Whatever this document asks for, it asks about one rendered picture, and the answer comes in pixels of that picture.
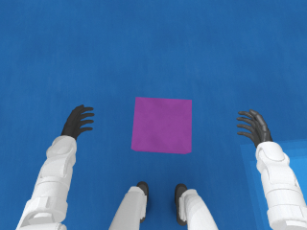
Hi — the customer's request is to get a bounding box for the robot right shin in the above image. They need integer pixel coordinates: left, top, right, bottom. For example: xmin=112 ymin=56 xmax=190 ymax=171
xmin=179 ymin=189 xmax=198 ymax=215

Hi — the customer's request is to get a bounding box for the robot left hand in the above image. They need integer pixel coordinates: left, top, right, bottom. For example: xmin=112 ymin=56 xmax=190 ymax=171
xmin=60 ymin=104 xmax=95 ymax=141

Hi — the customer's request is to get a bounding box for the robot right hand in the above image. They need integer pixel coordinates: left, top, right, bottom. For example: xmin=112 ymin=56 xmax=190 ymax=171
xmin=236 ymin=109 xmax=273 ymax=148

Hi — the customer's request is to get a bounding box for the carton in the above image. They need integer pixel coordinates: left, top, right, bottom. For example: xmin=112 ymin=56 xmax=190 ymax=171
xmin=130 ymin=97 xmax=192 ymax=154

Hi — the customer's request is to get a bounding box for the left robot forearm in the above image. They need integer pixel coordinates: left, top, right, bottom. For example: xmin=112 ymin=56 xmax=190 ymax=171
xmin=15 ymin=135 xmax=77 ymax=230

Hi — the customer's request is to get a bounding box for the robot left thigh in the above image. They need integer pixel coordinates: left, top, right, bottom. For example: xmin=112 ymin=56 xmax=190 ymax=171
xmin=108 ymin=191 xmax=147 ymax=230

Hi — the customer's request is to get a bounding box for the right robot forearm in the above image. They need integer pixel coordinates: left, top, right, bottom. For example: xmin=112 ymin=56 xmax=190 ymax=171
xmin=255 ymin=141 xmax=307 ymax=230

